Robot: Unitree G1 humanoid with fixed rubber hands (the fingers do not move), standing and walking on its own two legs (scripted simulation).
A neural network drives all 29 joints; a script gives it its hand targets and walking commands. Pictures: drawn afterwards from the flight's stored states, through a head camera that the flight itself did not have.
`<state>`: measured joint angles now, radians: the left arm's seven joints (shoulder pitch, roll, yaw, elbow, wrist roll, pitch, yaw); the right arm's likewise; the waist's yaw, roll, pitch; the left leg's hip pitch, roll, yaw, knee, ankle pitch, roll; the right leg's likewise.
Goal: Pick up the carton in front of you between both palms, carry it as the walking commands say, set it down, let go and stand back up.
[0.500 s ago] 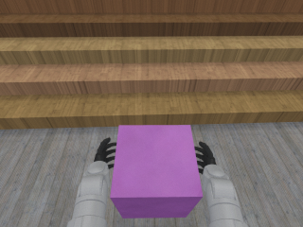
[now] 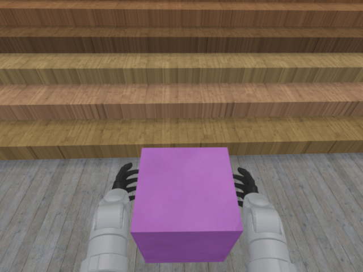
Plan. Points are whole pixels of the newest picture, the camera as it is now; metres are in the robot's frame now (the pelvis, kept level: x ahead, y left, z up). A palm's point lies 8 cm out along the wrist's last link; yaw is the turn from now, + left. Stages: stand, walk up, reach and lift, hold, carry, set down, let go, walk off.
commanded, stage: reach and lift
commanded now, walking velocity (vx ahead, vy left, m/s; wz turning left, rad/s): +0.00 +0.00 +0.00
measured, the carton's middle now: (184, 207) +0.31 +0.00 -0.05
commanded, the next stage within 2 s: hold in 0.56 s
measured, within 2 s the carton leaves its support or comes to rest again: neither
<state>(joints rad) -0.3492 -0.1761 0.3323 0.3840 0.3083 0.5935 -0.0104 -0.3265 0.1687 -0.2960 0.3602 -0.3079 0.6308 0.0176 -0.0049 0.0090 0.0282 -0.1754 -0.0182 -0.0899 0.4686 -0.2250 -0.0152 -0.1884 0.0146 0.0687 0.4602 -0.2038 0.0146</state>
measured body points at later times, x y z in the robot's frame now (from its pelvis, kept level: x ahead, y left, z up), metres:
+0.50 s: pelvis +0.02 +0.00 +0.01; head -0.01 +0.00 +0.46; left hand +0.32 +0.15 +0.03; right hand +0.31 -0.15 +0.03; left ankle +0.02 +0.13 -0.74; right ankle +0.03 -0.13 -0.74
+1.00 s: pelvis +0.00 +0.00 +0.00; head -0.04 +0.00 +0.45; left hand +0.31 +0.15 +0.05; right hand +0.30 -0.15 +0.04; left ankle +0.02 +0.13 -0.74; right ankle +0.03 -0.13 -0.74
